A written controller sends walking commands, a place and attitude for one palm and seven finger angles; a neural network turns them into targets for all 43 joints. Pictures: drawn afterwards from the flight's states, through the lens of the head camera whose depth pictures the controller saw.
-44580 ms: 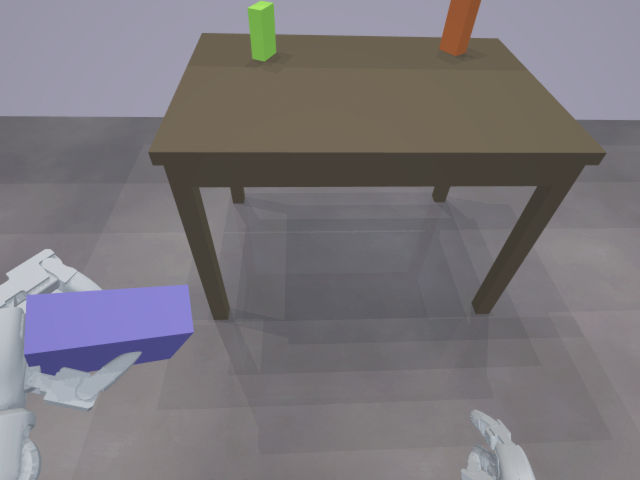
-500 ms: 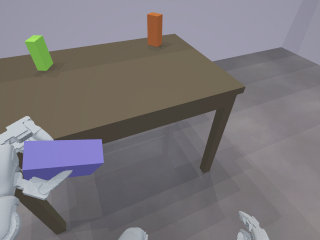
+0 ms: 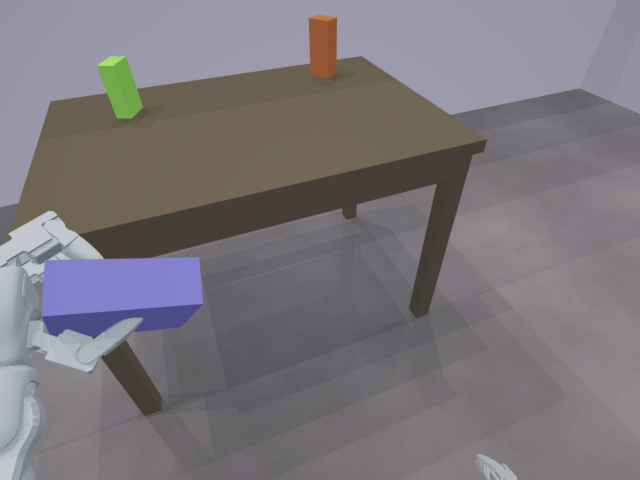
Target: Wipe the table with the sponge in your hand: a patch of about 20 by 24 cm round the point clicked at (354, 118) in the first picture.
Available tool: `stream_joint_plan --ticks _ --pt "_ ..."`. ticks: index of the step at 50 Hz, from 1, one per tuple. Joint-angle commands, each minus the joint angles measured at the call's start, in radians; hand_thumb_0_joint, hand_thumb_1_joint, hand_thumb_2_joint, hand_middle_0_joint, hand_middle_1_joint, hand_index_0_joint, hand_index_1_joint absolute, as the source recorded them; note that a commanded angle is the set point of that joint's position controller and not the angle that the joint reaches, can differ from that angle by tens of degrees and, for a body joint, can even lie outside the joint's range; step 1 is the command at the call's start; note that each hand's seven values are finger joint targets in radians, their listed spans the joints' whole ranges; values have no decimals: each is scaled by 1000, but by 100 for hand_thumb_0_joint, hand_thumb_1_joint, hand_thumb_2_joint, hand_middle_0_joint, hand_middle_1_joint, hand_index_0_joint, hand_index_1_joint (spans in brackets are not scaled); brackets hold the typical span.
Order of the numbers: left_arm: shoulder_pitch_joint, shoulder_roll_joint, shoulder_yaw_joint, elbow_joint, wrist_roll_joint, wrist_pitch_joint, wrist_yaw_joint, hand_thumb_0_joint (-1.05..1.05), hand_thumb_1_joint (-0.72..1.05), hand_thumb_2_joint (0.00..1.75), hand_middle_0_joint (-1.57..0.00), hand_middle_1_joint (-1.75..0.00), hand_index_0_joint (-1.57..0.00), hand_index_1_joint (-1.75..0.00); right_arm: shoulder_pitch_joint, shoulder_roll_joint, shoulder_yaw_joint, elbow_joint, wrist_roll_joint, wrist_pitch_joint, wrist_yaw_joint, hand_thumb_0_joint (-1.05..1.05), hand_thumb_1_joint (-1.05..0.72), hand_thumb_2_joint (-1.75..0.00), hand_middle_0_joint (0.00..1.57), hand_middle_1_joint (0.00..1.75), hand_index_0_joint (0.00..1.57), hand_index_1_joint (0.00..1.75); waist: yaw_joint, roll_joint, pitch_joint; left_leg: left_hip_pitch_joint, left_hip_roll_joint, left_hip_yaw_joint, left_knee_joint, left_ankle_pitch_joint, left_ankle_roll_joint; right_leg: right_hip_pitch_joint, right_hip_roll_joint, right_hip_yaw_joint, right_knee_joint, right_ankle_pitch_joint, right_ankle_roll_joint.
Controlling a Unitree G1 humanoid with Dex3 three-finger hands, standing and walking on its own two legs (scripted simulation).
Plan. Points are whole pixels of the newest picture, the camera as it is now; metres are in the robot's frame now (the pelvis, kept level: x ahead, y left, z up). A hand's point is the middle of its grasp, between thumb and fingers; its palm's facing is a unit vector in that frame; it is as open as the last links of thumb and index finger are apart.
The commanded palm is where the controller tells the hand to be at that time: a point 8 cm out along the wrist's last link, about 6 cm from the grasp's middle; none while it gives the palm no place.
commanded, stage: stop stepping back and stand still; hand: left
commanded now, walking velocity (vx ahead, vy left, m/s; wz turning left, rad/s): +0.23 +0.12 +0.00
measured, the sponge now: (147, 298) +0.25 +0.19 +0.18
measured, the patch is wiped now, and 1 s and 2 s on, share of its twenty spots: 1.00 1.00 1.00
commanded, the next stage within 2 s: stand and wait in 0.64 s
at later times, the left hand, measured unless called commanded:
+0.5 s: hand (82, 364) +0.17 +0.21 +0.19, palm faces +0.31 -0.88 -0.37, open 8.9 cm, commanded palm +0.12 +0.26 +0.22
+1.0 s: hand (63, 342) +0.18 +0.23 +0.20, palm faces +0.32 -0.89 -0.34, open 8.9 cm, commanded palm +0.14 +0.28 +0.22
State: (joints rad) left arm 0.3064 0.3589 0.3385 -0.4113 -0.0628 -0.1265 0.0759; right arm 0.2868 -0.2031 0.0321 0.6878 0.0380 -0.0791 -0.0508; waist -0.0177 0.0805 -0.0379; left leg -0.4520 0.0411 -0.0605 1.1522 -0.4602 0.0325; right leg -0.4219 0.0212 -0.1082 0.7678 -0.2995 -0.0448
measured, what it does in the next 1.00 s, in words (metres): steps on the spot: left foot, then right foot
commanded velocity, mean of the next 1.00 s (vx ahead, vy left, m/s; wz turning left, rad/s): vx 0.09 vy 0.01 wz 0.00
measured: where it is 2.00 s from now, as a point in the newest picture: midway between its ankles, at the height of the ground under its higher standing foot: outside the picture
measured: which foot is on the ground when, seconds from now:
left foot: up 0.00-0.14, down 0.16-1.00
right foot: down 0.00-0.16, up 0.18-0.46, down 0.48-1.00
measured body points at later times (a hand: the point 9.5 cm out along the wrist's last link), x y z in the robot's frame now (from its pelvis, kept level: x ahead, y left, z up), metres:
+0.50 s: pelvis -0.06 -0.01 +0.02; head -0.08 +0.00 +0.47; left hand +0.15 +0.26 +0.21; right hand +0.08 -0.24 -0.06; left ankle -0.02 +0.11 -0.69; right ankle -0.03 -0.15 -0.70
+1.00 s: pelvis -0.03 +0.01 +0.03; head -0.04 +0.03 +0.48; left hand +0.16 +0.27 +0.22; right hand +0.12 -0.23 -0.04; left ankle -0.01 +0.11 -0.70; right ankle -0.02 -0.13 -0.70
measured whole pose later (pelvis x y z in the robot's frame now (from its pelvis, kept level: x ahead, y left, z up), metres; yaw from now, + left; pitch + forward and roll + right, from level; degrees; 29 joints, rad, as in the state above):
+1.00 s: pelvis -0.03 +0.01 +0.03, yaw -3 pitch -1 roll -1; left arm 0.53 0.37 0.31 -0.59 -0.05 -0.12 0.15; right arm 0.22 -0.19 0.03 0.63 0.01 -0.07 -0.07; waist -0.01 -0.03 -0.02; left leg -0.28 0.00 0.01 0.61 -0.31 0.02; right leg -0.28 -0.02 -0.03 0.57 -0.27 0.01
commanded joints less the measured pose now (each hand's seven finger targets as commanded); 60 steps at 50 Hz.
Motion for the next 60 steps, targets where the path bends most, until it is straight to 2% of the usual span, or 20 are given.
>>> stream_joint_plan --ticks 1,6,7,8,9,10,13,21,22,24,25,28,31,33,35,38,40,43,49,60 --pt "-42 272 180 -407 -12 -82 16 0 10 130 -120 -160 -120 -160 -178 -113 -65 -203 4 -43 17 0 -90 -90 20 30 20 30 -8 -211 -48 -16 47 -13 103 101 11 -171 -333 490 -525 -405 -128" --pt "23 230 132 -489 -5 -63 73 0 10 130 -120 -160 -120 -160 -177 -92 -32 -194 -19 -93 -31 0 -90 -90 20 30 20 30 -11 -63 -102 315 -8 124 -551 3 54 -229 -222 237 -351 -441 -65" --pt "2 242 143 -480 2 -66 83 0 10 130 -120 -160 -120 -160 -159 -125 -35 -196 -27 -102 -39 0 -90 -90 20 30 20 30 -15 96 -101 293 27 22 -739 -118 85 -201 -134 161 -113 -415 -38" --pt "-42 219 137 -470 9 -72 92 0 10 130 -120 -160 -120 -160 -166 -150 -43 -205 -32 -113 -37 0 -90 -90 20 30 20 30 -16 379 -72 244 206 -317 -929 -342 161 -274 23 13 291 -320 34" --pt "-133 240 147 -466 31 -80 96 0 10 130 -120 -160 -120 -160 -185 -136 -52 -216 -16 -135 -30 0 -90 -90 20 30 20 30 -8 357 -12 120 308 -420 -1013 -318 223 -335 -5 111 544 -223 42" --pt "-115 251 165 -338 53 -77 96 0 10 130 -120 -160 -120 -160 -168 -112 -52 -194 -11 -147 -24 0 -90 -90 20 30 20 30 -1 222 -28 168 257 -307 -921 -49 220 -354 -42 132 602 -152 40" --pt "-17 161 94 -157 24 -51 83 0 10 130 -120 -160 -120 -160 -125 -106 -52 -156 8 -121 -2 0 -90 -90 20 30 20 30 -12 0 34 193 255 -271 -875 -76 194 -387 -90 145 508 -73 48" --pt "56 156 66 -278 6 -25 66 0 10 130 -120 -160 -120 -160 -195 -142 -47 -245 -24 -67 -17 0 -90 -90 20 30 20 30 19 122 -25 -58 116 -25 -733 -190 65 286 9 -56 -239 -79 31" --pt "59 168 77 -319 10 -33 69 0 10 130 -120 -160 -120 -160 -201 -135 -51 -246 -26 -63 -15 0 -90 -90 20 30 20 30 37 -4 -71 -126 62 26 -526 -156 51 398 -40 19 -324 -57 0" --pt "-17 246 113 -418 13 -45 68 0 10 130 -120 -160 -120 -160 -211 -121 -69 -242 -12 -61 -8 0 -90 -90 20 30 20 30 29 -368 -84 -275 -44 58 26 -29 4 368 -398 571 -546 -25 -145" --pt "-71 276 150 -470 0 -65 67 0 10 130 -120 -160 -120 -160 -210 -119 -66 -235 -17 -71 -10 0 -90 -90 20 30 20 30 12 -254 -62 -262 -21 21 122 59 -13 312 -412 517 -539 154 -154" --pt "-30 265 174 -498 1 -62 85 0 10 130 -120 -160 -120 -160 -184 -129 -87 -211 -11 -56 -10 0 -90 -90 20 30 20 30 -1 -200 -46 25 90 -56 -137 54 9 8 -402 423 -499 -213 -160" --pt "53 161 101 -409 -7 -49 98 0 10 130 -120 -160 -120 -160 -196 -105 -64 -211 -20 -34 -39 0 -90 -90 20 30 20 30 -30 34 -30 310 26 36 -601 87 8 -120 -196 129 -213 -270 -58" --pt "32 155 108 -367 -8 -59 122 0 10 130 -120 -160 -120 -160 -192 -148 -60 -228 -25 -50 -43 0 -90 -90 20 30 20 30 -17 372 7 213 251 -445 -946 -239 127 -175 11 49 165 -304 39" --pt "-9 175 126 -243 2 -55 116 0 10 130 -120 -160 -120 -160 -178 -123 -68 -212 -12 -73 -30 0 -90 -90 20 30 20 30 6 63 17 140 225 -332 -887 -5 138 -78 -48 126 146 -207 51" --pt "51 156 103 -225 0 -45 102 0 10 130 -120 -160 -120 -160 -200 -120 -51 -212 -13 -78 -20 0 -90 -90 20 30 20 30 18 23 -41 81 114 -111 -680 207 52 224 -30 75 -306 27 57" --pt "80 162 83 -243 6 -50 83 0 10 130 -120 -160 -120 -160 -211 -116 -61 -226 -22 -67 -8 0 -90 -90 20 30 20 30 2 -198 -20 -36 -6 16 -435 102 -8 274 -209 348 -462 67 -34" --pt "77 176 93 -361 -1 -53 89 0 10 130 -120 -160 -120 -160 -212 -111 -69 -213 -19 -58 3 0 -90 -90 20 30 20 30 -7 -222 -21 95 8 16 -407 105 -18 111 -304 410 -533 -144 -97" --pt "100 192 130 -413 9 -73 120 0 10 130 -120 -160 -120 -160 -230 -108 -47 -234 -31 -60 -29 0 -90 -90 20 30 20 30 18 164 -68 211 135 -183 -839 291 39 156 -35 91 -188 73 50" --pt "41 117 35 -267 8 -50 95 0 10 130 -120 -160 -120 -160 -227 -125 -59 -228 -27 -51 -20 0 -90 -90 20 30 20 30 12 -41 -104 237 62 -35 -717 455 -9 283 -94 162 -343 323 31"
